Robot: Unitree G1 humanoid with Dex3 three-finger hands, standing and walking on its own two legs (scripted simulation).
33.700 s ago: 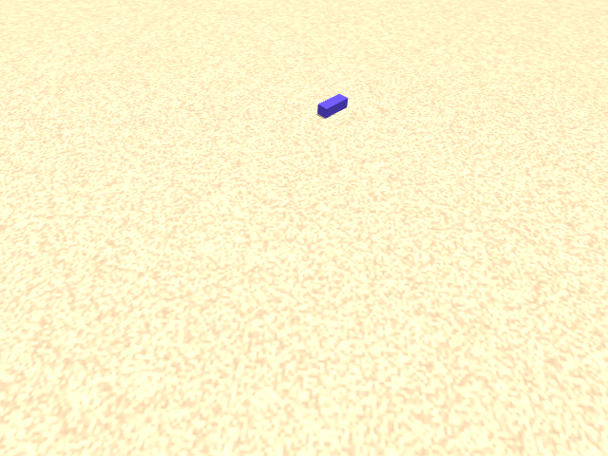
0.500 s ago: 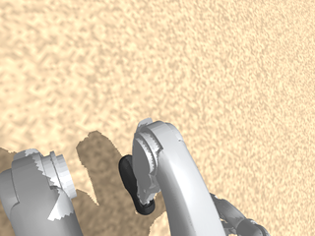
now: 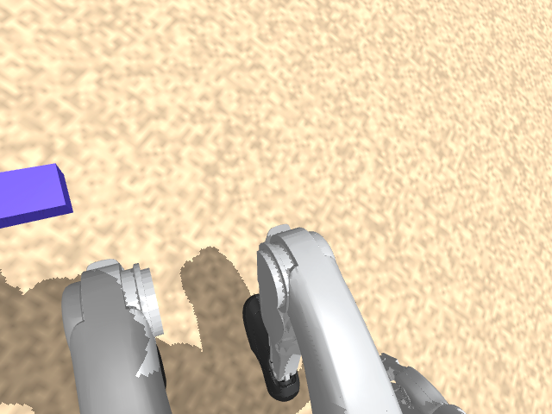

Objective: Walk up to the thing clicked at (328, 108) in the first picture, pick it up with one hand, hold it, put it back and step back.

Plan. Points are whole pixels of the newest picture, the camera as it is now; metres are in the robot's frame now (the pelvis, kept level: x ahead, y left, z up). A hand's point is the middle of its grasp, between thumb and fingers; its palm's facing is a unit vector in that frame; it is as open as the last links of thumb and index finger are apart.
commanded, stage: withdraw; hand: left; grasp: from above
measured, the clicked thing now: out of the picture +0.44 +0.34 -0.28
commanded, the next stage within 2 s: home in 0.56 s
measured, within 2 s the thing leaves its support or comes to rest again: neither
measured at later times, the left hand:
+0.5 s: hand out of the picture +0.41 +0.34 -0.15, palm faces -0.45 -0.11 -0.89, open 13.9 cm
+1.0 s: hand out of the picture +0.39 +0.35 -0.06, palm faces -0.36 -0.33 -0.87, open 11.3 cm
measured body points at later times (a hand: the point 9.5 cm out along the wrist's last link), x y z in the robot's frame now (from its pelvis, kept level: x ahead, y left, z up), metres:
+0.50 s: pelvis -0.02 -0.01 +0.01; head +0.20 +0.11 +0.39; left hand +0.43 +0.35 -0.10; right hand +0.07 -0.29 -0.07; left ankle +0.06 +0.12 -0.28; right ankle +0.11 -0.11 -0.28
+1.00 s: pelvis +0.00 +0.00 +0.07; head +0.21 +0.06 +0.46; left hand +0.40 +0.36 -0.01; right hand +0.08 -0.26 -0.06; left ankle +0.06 +0.12 -0.28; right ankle +0.11 -0.11 -0.28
